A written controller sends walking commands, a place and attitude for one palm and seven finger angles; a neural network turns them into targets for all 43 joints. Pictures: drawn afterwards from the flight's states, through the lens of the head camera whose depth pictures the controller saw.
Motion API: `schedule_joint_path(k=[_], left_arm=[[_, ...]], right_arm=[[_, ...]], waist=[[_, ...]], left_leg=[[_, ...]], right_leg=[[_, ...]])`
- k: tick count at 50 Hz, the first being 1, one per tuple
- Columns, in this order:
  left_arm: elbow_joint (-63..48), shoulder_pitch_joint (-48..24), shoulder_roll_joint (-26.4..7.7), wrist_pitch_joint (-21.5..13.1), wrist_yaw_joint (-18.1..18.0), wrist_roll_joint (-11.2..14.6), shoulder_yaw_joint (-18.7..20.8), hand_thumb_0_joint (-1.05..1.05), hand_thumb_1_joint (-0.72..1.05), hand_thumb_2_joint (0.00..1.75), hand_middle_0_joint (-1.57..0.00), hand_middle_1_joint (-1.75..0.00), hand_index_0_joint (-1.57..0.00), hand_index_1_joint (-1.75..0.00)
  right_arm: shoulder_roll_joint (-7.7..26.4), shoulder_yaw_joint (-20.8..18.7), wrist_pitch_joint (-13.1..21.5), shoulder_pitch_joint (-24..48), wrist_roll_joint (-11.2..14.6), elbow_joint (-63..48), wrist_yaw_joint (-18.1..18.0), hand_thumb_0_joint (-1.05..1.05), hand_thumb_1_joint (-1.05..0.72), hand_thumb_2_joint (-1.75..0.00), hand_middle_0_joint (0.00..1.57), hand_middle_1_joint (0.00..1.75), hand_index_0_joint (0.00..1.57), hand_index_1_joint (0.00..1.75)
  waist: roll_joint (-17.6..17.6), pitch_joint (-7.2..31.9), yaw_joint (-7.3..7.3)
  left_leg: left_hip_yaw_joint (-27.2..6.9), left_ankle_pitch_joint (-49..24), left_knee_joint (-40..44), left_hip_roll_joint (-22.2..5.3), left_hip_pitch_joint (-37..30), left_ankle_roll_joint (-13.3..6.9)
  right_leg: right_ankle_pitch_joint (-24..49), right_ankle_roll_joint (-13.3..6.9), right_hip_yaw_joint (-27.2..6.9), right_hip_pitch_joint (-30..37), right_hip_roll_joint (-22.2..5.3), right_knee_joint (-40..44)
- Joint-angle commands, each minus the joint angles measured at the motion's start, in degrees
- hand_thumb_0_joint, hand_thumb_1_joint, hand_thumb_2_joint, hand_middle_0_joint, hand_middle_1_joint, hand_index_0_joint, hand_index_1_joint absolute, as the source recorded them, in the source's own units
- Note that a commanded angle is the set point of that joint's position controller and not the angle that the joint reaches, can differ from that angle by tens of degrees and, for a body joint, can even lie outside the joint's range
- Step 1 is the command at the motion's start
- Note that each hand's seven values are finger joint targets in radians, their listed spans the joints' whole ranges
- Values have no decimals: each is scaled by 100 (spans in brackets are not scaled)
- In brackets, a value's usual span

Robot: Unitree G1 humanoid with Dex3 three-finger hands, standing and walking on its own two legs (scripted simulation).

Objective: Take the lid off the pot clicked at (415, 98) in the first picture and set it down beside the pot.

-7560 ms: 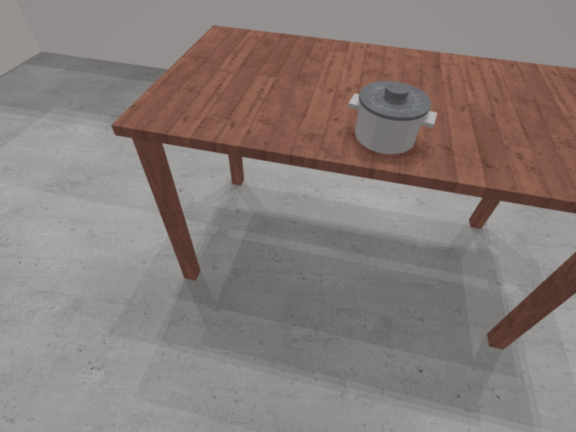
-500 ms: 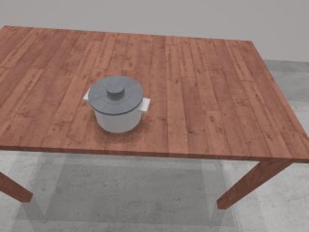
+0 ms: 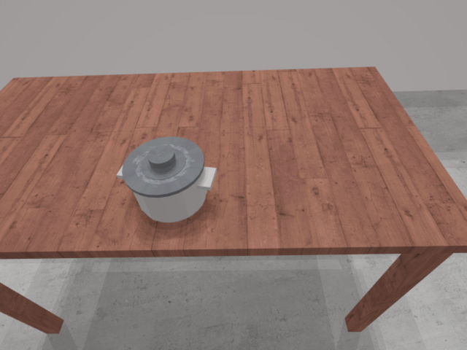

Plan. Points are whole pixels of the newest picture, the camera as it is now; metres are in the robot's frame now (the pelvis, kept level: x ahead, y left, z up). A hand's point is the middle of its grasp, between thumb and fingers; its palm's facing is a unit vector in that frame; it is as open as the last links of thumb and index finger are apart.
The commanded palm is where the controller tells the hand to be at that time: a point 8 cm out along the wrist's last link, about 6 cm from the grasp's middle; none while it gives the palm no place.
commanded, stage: look again from close up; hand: left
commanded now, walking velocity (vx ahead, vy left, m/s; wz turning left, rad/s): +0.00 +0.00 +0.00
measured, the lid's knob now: (161, 156) +0.43 +0.17 +0.10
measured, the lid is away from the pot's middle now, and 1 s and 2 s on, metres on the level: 0.00 0.00 0.00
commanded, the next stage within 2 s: lift the closed hand beside the body in 0.72 s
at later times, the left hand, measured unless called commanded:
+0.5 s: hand out of the picture +0.03 +0.16 -0.17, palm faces +0.02 -0.97 -0.22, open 7.3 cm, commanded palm none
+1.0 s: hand out of the picture +0.12 +0.19 -0.09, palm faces +0.16 -0.94 -0.31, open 6.7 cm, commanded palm +0.08 +0.23 -0.04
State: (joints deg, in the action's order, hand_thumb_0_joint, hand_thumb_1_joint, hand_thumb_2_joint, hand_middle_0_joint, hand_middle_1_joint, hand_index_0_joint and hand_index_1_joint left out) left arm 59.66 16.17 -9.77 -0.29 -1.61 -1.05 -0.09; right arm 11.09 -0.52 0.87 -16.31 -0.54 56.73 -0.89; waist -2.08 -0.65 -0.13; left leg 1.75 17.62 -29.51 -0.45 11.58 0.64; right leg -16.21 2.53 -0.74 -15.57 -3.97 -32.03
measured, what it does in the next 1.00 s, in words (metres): stands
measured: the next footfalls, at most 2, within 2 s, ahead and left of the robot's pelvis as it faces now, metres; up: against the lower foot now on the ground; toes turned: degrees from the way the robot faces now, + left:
none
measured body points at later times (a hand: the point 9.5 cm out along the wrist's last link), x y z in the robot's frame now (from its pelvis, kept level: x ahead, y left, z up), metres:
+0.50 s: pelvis +0.01 -0.02 +0.00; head +0.04 -0.03 +0.45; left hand +0.03 +0.21 -0.15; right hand +0.02 -0.25 -0.16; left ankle -0.02 +0.13 -0.73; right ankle +0.01 -0.15 -0.73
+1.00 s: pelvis -0.01 +0.00 +0.00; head -0.01 -0.02 +0.45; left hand +0.11 +0.24 -0.06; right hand +0.10 -0.25 -0.12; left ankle -0.02 +0.13 -0.73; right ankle +0.01 -0.15 -0.73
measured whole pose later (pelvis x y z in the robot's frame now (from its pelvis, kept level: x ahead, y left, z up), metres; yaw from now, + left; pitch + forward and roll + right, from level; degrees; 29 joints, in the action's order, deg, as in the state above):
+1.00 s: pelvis -0.01 +0.00 +0.00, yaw +3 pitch -2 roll +0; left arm 21.3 22.7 -10.1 1.6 -7.7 -0.8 -0.9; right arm 13.4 -0.7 12.2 -14.6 1.6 51.5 -2.1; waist -1.8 -0.9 0.1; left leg -1.1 15.9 -28.6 -0.6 11.0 1.0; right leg -14.4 2.2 2.6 -12.4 -4.0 -28.6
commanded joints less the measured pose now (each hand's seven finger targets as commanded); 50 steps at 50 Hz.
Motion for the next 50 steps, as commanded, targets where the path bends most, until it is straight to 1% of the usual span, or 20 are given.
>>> schedule_joint_path(k=[1,7,10,16,17,21,29,32,36,40,41,42,43,44,45,46,47,48,49,50], left_arm=[[-242,266,-729,-100,-56,28,147,0,90,90,-20,-30,-20,-30],[-265,175,-785,-89,-50,37,162,0,90,90,-20,-30,-20,-30],[-245,166,-745,-94,-59,35,168,0,90,90,-20,-30,-20,-30],[-207,154,-740,-87,-52,42,155,0,90,90,-20,-30,-20,-30],[-202,138,-771,-80,-42,43,158,0,90,90,-20,-30,-20,-30],[-169,184,-712,-101,-53,45,153,0,90,90,-20,-30,-20,-30],[-79,234,-647,-77,-50,43,142,0,90,90,-20,-30,-20,-30],[-48,275,-632,-78,-43,49,135,0,90,90,-20,-30,-20,-30],[-11,325,-571,-78,-52,38,126,0,90,90,-20,-30,-20,-30],[14,350,-549,-77,-51,35,122,0,90,90,-20,-30,-20,-30],[328,805,-771,-214,-258,4,187,0,90,90,-20,-30,-20,-30],[-6896,-3207,-2461,-1123,-511,939,855,0,90,90,-24,-35,-24,-35],[-6038,-660,-1294,-630,-751,501,54,0,90,90,-29,-40,-29,-40],[-5717,585,-350,80,-781,443,-417,0,90,90,-33,-44,-33,-44],[-5270,625,-78,318,-737,298,-599,0,90,90,-38,-49,-38,-49],[-4748,722,-316,362,-749,92,-253,0,90,90,-42,-54,-42,-54],[-3396,1560,84,443,-697,-54,-239,0,90,90,-46,-59,-46,-59],[-3331,1457,-143,346,-587,-104,-88,0,90,90,-51,-64,-51,-64],[-4236,1468,-363,169,-478,-54,88,0,90,90,-55,-68,-55,-68],[-5215,1730,-668,-8,-430,-21,353,0,90,90,-60,-73,-60,-73]], right_arm=[[443,-60,113,-316,-31,-168,-47,0,-90,-90,20,30,20,30],[386,-44,93,-280,-25,-36,-64,0,-90,-90,20,30,20,30],[376,-42,84,-267,-28,42,-70,0,-90,-90,20,30,20,30],[321,-31,68,-306,-18,153,-75,0,-90,-90,20,30,20,30],[302,-28,64,-314,-16,177,-76,0,-90,-90,20,30,20,30],[297,-33,84,-362,-8,265,-82,0,-90,-90,20,30,20,30],[230,-19,85,-393,7,366,-94,0,-90,-90,20,30,20,30],[206,-14,97,-424,9,408,-99,0,-90,-90,20,30,20,30],[181,-8,102,-446,14,437,-96,0,-90,-90,20,30,20,30],[154,-11,107,-489,18,460,-95,0,-90,-90,20,30,20,30],[516,-101,111,210,49,132,-45,0,-90,-90,20,30,20,30],[1254,-137,1000,756,243,-1451,-130,0,-90,-90,20,30,20,30],[792,-28,1526,837,335,-1472,-393,0,-90,-90,20,30,20,30],[704,3,1636,942,446,-1434,-391,0,-90,-90,20,30,20,30],[812,40,1764,1002,381,-1410,-385,0,-90,-90,20,30,20,30],[871,-50,1798,1015,248,-1435,-320,0,-90,-90,20,30,20,30],[846,-156,1673,1137,181,-1428,-242,0,-90,-90,20,30,20,30],[967,-256,1544,1043,139,-1561,-102,0,-90,-90,20,30,20,30],[934,-291,1515,1239,142,-1898,-44,0,-90,-90,20,30,20,30],[933,-310,1553,1343,146,-2202,-41,0,-90,-90,20,30,20,30]], waist=[[291,-10,22],[350,-12,5],[227,-15,12],[283,-64,12],[418,-87,7],[251,41,19],[222,-218,7],[339,-168,0],[169,-217,-1],[234,-238,1],[495,110,-224],[-677,1766,-76],[-1215,2218,-389],[-744,1741,-301],[-252,1063,-141],[262,396,-78],[1104,-525,-54],[1517,-722,-29],[1437,-568,-105],[1043,-79,-235]], left_leg=[[-312,-1376,484,-441,1,-135],[-275,-1458,516,-482,-96,-94],[-233,-1450,503,-472,-128,-59],[-205,-1332,538,-480,-141,-38],[-211,-1251,575,-495,-136,-46],[-190,-1469,553,-507,-246,-29],[-211,-1318,630,-528,-138,-37],[-230,-1382,675,-559,-201,-62],[-218,-1298,672,-533,-161,-57],[-235,-1258,685,-533,-116,-66],[-43,-1261,-554,-541,220,81],[-256,-1556,241,1,-651,31],[6,-2080,379,-68,-817,40],[-193,-2267,631,-22,-841,34],[-190,-2171,604,0,-614,-46],[-265,-1840,574,24,-268,-86],[-338,-1320,579,-50,298,-113],[-368,-845,443,-16,599,-105],[-352,-591,457,-20,686,-116],[-290,-503,485,6,554,-116]], right_leg=[[1267,-423,-275,147,-242,476],[1501,-457,-250,261,-261,534],[1555,-474,-307,271,-291,576],[1464,-480,-311,308,-290,700],[1394,-479,-275,324,-273,733],[1656,-489,-286,414,-294,708],[1340,-472,-265,322,-260,810],[1363,-467,-196,367,-237,807],[1224,-459,-235,320,-257,842],[1162,-449,-221,332,-254,859],[3781,-342,-543,708,-587,786],[3133,-487,-197,1169,-274,546],[2678,-664,-109,1413,-149,300],[2152,-561,225,1297,51,492],[1877,-405,526,1007,136,627],[1517,-331,644,559,205,727],[989,-327,749,81,251,863],[567,-276,742,-253,235,872],[257,-266,680,-178,180,854],[129,-290,631,87,167,812]])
